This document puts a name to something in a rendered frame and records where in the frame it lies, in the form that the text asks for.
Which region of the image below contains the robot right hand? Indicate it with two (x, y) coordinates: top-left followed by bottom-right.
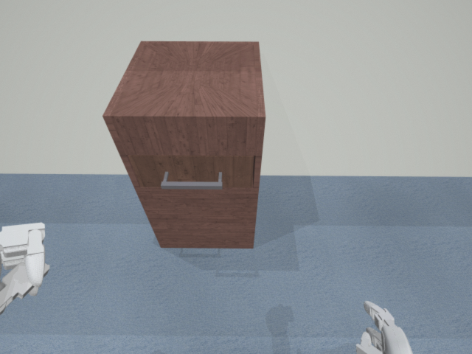
(356, 301), (413, 354)

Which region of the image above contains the robot left hand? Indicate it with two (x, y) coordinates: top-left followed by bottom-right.
(0, 223), (49, 315)

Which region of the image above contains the drawer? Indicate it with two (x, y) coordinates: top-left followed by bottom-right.
(128, 155), (254, 188)

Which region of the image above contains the handle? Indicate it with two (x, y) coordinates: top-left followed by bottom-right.
(161, 172), (223, 190)

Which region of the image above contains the cabinet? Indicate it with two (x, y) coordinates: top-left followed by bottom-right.
(103, 41), (266, 249)

